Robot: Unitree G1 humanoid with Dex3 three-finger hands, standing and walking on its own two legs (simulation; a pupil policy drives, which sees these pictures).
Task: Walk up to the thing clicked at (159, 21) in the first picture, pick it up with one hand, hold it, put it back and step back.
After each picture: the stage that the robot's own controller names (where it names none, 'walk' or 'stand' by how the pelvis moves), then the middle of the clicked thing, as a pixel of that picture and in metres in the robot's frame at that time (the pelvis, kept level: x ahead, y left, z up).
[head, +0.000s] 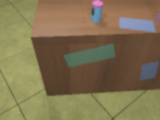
stand; out of the picture +0.93 -0.52 +0.03
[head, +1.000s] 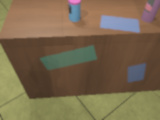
sink last; out of the picture +0.85 -0.36 +0.06
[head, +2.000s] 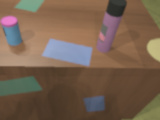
sink last; (109, 27) +0.62 -0.10 +0.07
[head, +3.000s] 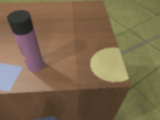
stand; (28, 45) +0.48 +0.22 +0.07
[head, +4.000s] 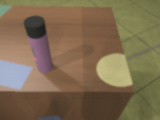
stand; (40, 47) +0.50 +0.19 +0.04
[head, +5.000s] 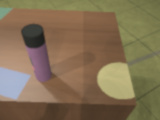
stand; (38, 56) +0.45 +0.18 +0.03
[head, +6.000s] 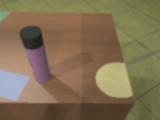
stand; (37, 57) +0.46 +0.19 +0.03
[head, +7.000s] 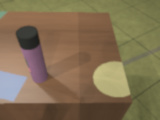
stand; (34, 57) +0.45 +0.20 +0.03
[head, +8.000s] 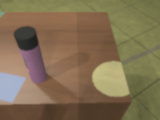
stand; (33, 58) +0.45 +0.21 +0.03
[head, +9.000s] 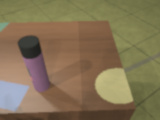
rise first; (36, 66) +0.43 +0.21 +0.04
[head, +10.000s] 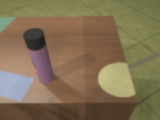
go down; (40, 59) +0.46 +0.20 +0.04
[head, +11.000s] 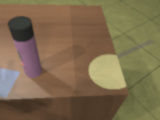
go down; (27, 51) +0.47 +0.19 +0.05
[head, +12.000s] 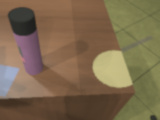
go down; (29, 46) +0.46 +0.18 +0.08
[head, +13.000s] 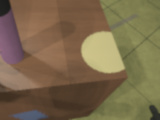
close in; (3, 30) +0.46 +0.20 +0.11
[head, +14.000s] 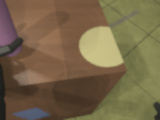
close; out of the picture +0.50 +0.21 +0.12
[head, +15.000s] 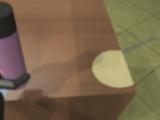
lift; (8, 53) +0.36 +0.21 +0.17
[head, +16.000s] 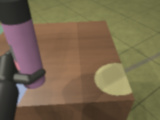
lift; (24, 47) +0.34 +0.17 +0.23
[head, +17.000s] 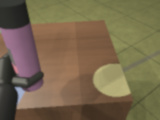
hold; (22, 50) +0.33 +0.17 +0.22
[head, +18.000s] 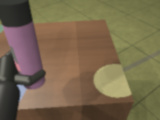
crouch; (25, 48) +0.34 +0.16 +0.22
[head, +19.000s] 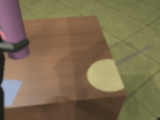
crouch; (9, 18) +0.45 +0.20 +0.25
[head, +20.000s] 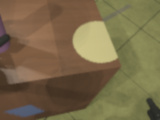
lower; out of the picture +0.51 +0.21 +0.12
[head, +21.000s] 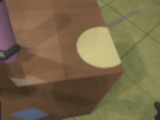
lower; out of the picture +0.48 +0.20 +0.12
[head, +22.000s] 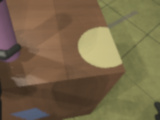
lower; out of the picture +0.48 +0.20 +0.12
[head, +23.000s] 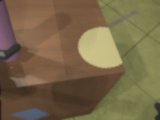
lower; out of the picture +0.48 +0.21 +0.12
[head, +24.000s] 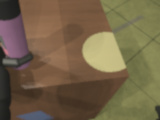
open; (12, 34) +0.45 +0.18 +0.11
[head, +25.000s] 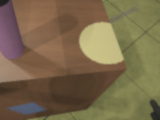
sink last; (2, 22) +0.46 +0.19 +0.12
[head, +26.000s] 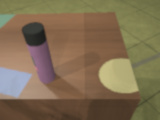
sink last; (41, 56) +0.44 +0.19 +0.08
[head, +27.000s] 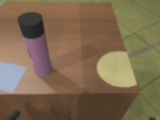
stand; (37, 49) +0.45 +0.18 +0.09
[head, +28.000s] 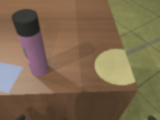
stand; (33, 47) +0.44 +0.19 +0.10
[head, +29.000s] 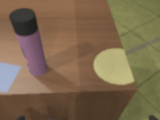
stand; (31, 47) +0.44 +0.19 +0.10
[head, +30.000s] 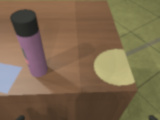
stand; (32, 48) +0.44 +0.19 +0.10
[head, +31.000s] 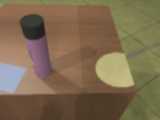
stand; (38, 50) +0.45 +0.18 +0.08
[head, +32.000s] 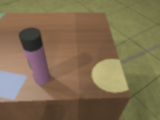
walk; (36, 59) +0.45 +0.19 +0.03
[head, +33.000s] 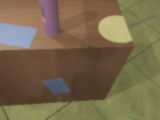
walk; (49, 8) +0.63 +0.16 +0.07
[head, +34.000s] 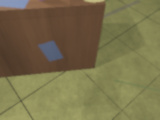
walk; out of the picture +0.96 +0.27 +0.07
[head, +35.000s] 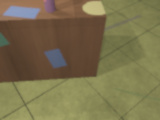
stand; out of the picture +1.02 +0.23 +0.03
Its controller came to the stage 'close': yes
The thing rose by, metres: 0.22
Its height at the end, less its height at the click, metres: +0.00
